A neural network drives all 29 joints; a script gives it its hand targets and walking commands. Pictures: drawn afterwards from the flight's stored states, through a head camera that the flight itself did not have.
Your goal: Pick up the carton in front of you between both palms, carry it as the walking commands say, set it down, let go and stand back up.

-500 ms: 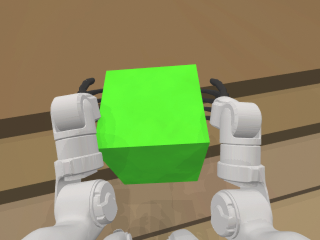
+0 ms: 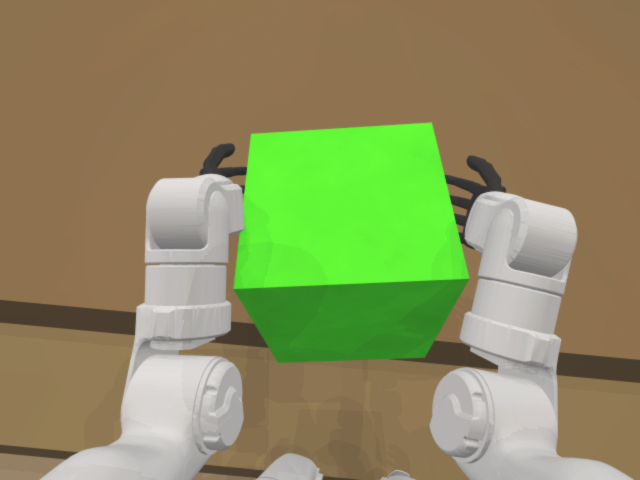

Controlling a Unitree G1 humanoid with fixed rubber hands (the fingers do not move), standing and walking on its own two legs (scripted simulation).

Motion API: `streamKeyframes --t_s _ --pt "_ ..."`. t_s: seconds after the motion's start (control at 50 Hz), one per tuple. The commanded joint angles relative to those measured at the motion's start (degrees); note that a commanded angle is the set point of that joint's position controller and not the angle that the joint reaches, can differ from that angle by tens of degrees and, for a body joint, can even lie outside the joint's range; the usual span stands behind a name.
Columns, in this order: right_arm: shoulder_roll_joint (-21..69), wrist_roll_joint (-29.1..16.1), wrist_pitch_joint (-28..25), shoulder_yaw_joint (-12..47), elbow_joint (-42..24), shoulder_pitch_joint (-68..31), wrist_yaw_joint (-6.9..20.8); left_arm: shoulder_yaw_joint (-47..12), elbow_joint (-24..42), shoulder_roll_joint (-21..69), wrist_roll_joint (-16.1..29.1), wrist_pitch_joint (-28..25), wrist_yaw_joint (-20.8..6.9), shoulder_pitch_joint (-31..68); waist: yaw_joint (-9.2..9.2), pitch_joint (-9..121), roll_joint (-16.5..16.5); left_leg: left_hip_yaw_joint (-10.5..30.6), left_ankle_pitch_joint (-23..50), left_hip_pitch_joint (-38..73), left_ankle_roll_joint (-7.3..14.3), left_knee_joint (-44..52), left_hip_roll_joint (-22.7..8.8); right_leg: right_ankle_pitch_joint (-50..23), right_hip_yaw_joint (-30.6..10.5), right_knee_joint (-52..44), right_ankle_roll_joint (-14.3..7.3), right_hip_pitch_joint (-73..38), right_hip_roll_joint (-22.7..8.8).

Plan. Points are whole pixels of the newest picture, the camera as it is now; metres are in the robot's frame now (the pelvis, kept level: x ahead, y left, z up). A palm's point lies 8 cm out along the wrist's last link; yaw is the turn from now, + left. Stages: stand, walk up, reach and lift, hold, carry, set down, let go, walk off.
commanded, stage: carry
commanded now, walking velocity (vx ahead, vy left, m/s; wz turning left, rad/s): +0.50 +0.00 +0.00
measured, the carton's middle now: (346, 256) +0.38 +0.05 +0.06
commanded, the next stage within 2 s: none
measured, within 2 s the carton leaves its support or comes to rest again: neither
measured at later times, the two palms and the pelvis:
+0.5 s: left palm out of the picture +0.70 +0.20 +0.32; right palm out of the picture +0.65 -0.08 +0.31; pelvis +0.31 +0.10 +0.16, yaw +0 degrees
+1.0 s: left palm out of the picture +1.00 +0.23 +0.46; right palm out of the picture +1.03 -0.05 +0.45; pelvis +0.64 +0.04 +0.30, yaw +2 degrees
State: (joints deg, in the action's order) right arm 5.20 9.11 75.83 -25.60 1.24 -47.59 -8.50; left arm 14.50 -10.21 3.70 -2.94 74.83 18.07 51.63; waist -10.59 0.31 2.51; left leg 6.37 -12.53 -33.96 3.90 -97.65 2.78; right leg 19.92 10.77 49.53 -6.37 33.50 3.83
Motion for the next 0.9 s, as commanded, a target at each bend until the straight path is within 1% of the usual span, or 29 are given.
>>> streamKeyframes --t_s 0.0,0.04,0.08,0.12,0.16,0.2,0.22,0.26,0.28,0.3,0.32,0.34,0.36,0.4,0.44,0.5,0.54,0.58,0.62,0.64,0.68,0.72,0.74,0.76,0.78,0.8,0.82,0.84,0.88 --pt "47.3 -14.7 -1.5 30.6 -1.5 -42.6 5.3 -34.9 12.0 67.8 30.5 -2.3 -18.0 52.9 6.28 29.4 -1.4 2.3 -3.9 -20.4 2.1 -7.6 -3.9 -6.6 -36.8 -22.0 -9.1 -35.9 -18.9" --pt "46.0 -14.4 -2.1 32.9 -2.6 -41.8 4.5 -34.6 12.9 65.8 30.4 -2.1 -18.1 51.6 6.29 26.2 1.1 -2.8 -10.4 -22.2 2.6 -3.0 -4.3 -8.8 -33.1 -25.6 -9.6 -34.2 -20.2" --pt "46.1 -14.6 -1.2 34.5 -1.6 -38.4 4.0 -33.2 10.8 62.5 28.3 -0.9 -17.6 47.4 3.49 25.5 -4.1 -5.3 -14.2 -35.3 3.8 -14.4 -5.0 -18.8 -32.5 -27.8 -11.7 -41.9 -23.2" --pt "45.2 -15.0 0.2 35.3 0.8 -36.1 3.7 -30.8 7.6 58.9 25.5 0.3 -17.1 42.3 1.50 23.1 -5.9 -2.7 -25.3 -53.0 4.7 -25.6 -6.6 -15.2 -33.4 -28.7 -11.9 -51.7 -25.7" --pt "44.1 -15.2 1.0 35.0 2.6 -36.3 3.4 -28.9 5.7 55.9 23.8 1.5 -17.3 40.4 3.45 17.8 -3.9 -6.7 -24.3 -53.2 3.5 -13.4 -9.0 -6.4 -26.1 -33.7 -7.4 -46.5 -21.3" --pt "44.3 -16.3 1.7 35.5 2.9 -37.9 2.9 -26.8 4.8 54.5 22.8 2.3 -17.7 40.6 7.79 15.8 -6.5 -14.2 -15.1 -23.4 2.7 14.9 -9.8 -9.6 -12.5 -45.8 -5.2 -24.4 -14.8" --pt "45.5 -17.6 2.0 36.8 3.2 -38.4 2.7 -25.7 4.6 54.6 22.1 2.7 -17.9 41.5 10.48 16.8 -12.7 -18.1 -8.4 -5.4 3.3 23.7 -7.7 -25.9 -4.1 -46.6 -5.3 -13.1 -12.8" --pt "49.7 -20.3 2.1 37.8 4.0 -40.1 2.8 -22.9 1.4 54.2 20.5 3.5 -18.0 38.2 15.39 26.9 -20.4 -23.9 0.3 7.9 5.3 27.4 -1.6 -80.7 0.5 -30.9 -4.3 -21.0 -14.1" --pt "51.3 -21.4 1.8 38.1 4.3 -41.0 3.0 -21.5 0.5 54.0 18.7 3.6 -18.0 37.6 19.57 32.0 -18.8 -24.2 1.4 14.2 4.5 38.3 1.9 -89.6 1.0 -15.2 -1.9 -26.7 -12.9" --pt "53.0 -22.9 1.1 38.9 3.7 -43.7 3.5 -19.5 0.3 53.8 16.7 3.2 -18.0 38.2 23.31 39.1 -11.7 -15.8 7.9 29.9 5.7 52.7 1.1 -83.9 -2.1 6.0 2.9 -23.1 -10.2" --pt "57.1 -25.7 0.5 40.3 3.4 -43.7 4.4 -18.8 -0.8 53.3 14.6 2.9 -17.8 35.2 22.35 35.7 -6.1 -1.7 15.3 38.3 6.7 66.3 -4.3 -36.5 -7.2 19.9 5.2 -10.8 -6.6" --pt "57.3 -27.9 -0.8 41.8 2.3 -42.9 5.0 -17.9 -2.1 54.1 13.1 2.3 -17.8 30.4 18.25 42.3 14.2 33.0 52.4 46.4 17.8 71.3 -22.2 -6.2 -14.9 51.9 9.1 6.3 4.8" --pt "60.7 -30.0 -1.7 43.2 -0.1 -47.3 5.8 -17.7 -1.9 54.3 11.3 1.5 -17.5 32.0 18.07 46.8 6.4 31.9 51.4 48.8 18.5 66.3 -21.4 -7.4 -23.9 63.2 6.1 8.7 2.9" --pt "65.1 -33.6 -3.1 45.0 -7.0 -56.0 7.5 -18.7 3.6 56.2 11.2 0.2 -17.4 37.4 15.86 36.4 1.2 25.1 14.0 40.3 12.9 65.9 -18.9 -6.9 -20.1 62.4 2.3 18.8 -2.5" --pt "67.0 -34.8 -3.2 47.6 -8.4 -56.5 8.3 -21.1 8.3 55.2 11.6 -0.5 -16.3 40.3 13.68 29.5 0.6 18.4 -1.6 36.4 9.2 69.8 -18.4 -7.1 -18.0 58.2 0.6 22.1 -5.6" --pt "64.1 -33.9 -2.9 47.4 -8.5 -51.5 8.2 -25.1 9.7 53.2 11.5 -0.9 -15.2 36.5 13.88 25.8 -2.4 12.8 4.0 39.3 8.9 73.7 -19.3 -2.2 -13.5 46.3 0.2 27.0 -7.6" --pt "60.1 -32.2 -1.8 46.1 -7.5 -48.3 7.7 -27.0 8.7 52.6 12.3 0.2 -15.2 34.0 17.67 25.8 1.3 11.7 16.2 48.1 12.3 75.9 -21.6 1.9 -8.7 58.6 -1.0 39.2 -6.8" --pt "55.9 -29.7 -0.4 43.3 -5.1 -45.4 7.4 -27.3 6.2 51.7 13.0 1.8 -15.4 32.3 19.15 23.9 2.5 12.5 13.3 57.2 12.6 77.4 -23.5 12.0 -10.6 69.8 -1.7 55.1 -7.6" --pt "53.2 -28.5 0.9 41.3 -4.4 -45.6 7.7 -26.2 3.5 49.9 12.2 3.0 -15.0 30.7 16.17 18.6 0.5 4.7 4.7 51.0 8.3 82.0 -19.0 11.1 -7.6 57.6 -1.3 53.2 -9.5" --pt "51.7 -28.4 1.2 39.6 -5.1 -47.4 8.0 -25.3 2.2 49.5 12.1 3.5 -14.8 31.2 15.18 16.4 0.7 -0.7 5.6 43.8 8.7 86.8 -16.0 9.4 -2.9 49.7 -1.0 46.4 -9.2" --pt "50.2 -27.8 2.5 37.5 -3.6 -49.7 8.2 -25.5 -1.1 51.8 14.0 4.6 -14.5 32.4 13.36 15.5 5.1 -10.2 20.7 29.1 8.6 94.8 -13.0 3.7 2.0 31.3 -2.0 23.1 -8.0" --pt "50.1 -26.5 3.5 34.5 -0.8 -49.9 8.2 -24.8 -3.7 55.1 16.1 5.3 -14.6 33.5 9.87 21.0 11.4 -16.8 65.4 27.3 6.8 87.2 -12.4 -5.3 7.5 20.2 -3.8 3.7 -2.4" --pt "49.6 -25.2 3.7 32.5 0.4 -49.6 8.0 -24.7 -4.2 56.7 17.3 5.3 -14.7 34.5 7.21 25.2 15.2 -17.1 80.2 30.9 5.1 79.7 -12.7 -6.3 8.1 15.3 -3.7 -2.9 0.8" --pt "49.3 -23.5 3.6 30.7 2.0 -49.1 7.8 -24.6 -4.4 58.5 18.5 5.2 -15.0 36.2 3.64 29.0 17.0 -16.8 86.2 35.8 3.1 68.4 -12.7 -7.5 7.8 6.9 -2.6 -9.2 3.0" --pt "48.9 -21.9 3.3 29.5 3.7 -48.1 7.6 -24.7 -4.3 60.8 19.5 4.7 -15.8 38.2 -0.69 32.8 15.3 -16.1 79.1 34.2 0.5 51.5 -11.2 -10.9 2.4 -5.9 -1.0 -20.2 2.6" --pt "49.5 -19.6 2.6 29.0 5.6 -45.9 7.4 -24.9 -4.4 62.5 21.1 3.9 -16.6 39.2 1.08 35.3 7.1 -12.2 39.1 18.7 -0.5 34.1 -6.7 -3.4 -19.3 -15.6 -4.5 -32.8 -5.8" --pt "49.5 -18.7 2.0 27.8 6.5 -43.9 7.2 -25.7 -4.3 64.4 22.3 2.8 -17.2 41.0 4.48 44.1 -17.1 -4.0 -1.2 5.7 -3.0 6.2 4.7 -17.3 -53.8 -25.1 -15.8 -40.2 -21.7" --pt "49.3 -17.4 1.3 26.9 7.0 -45.7 6.6 -25.6 -5.1 66.7 24.0 2.2 -18.1 41.3 6.60 46.6 -13.3 6.4 -0.6 2.3 -0.7 -4.4 2.4 -13.5 -52.2 -23.3 -15.1 -39.5 -18.7" --pt "53.1 -17.6 -0.4 27.7 3.8 -50.4 6.3 -26.0 -1.0 69.9 26.1 0.1 -19.7 47.6 7.08 35.8 -4.8 2.7 -2.9 -8.8 0.9 -7.0 -1.9 -2.5 -43.9 -21.1 -11.5 -30.4 -18.3"
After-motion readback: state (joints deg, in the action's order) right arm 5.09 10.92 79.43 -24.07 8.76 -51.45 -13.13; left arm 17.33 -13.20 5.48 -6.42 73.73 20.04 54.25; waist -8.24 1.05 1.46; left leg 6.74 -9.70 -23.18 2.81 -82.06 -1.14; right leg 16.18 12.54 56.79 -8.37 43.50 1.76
